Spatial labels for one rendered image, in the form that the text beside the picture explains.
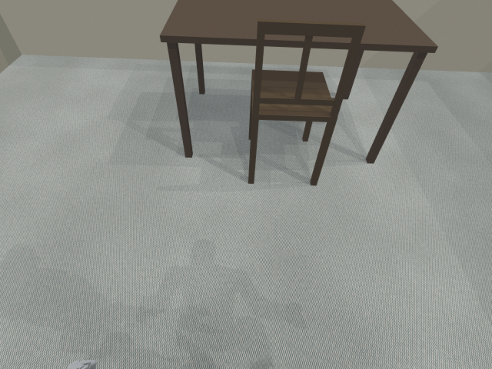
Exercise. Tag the chair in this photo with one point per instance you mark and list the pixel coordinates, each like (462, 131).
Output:
(299, 95)

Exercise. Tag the table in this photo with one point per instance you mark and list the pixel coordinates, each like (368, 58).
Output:
(235, 22)

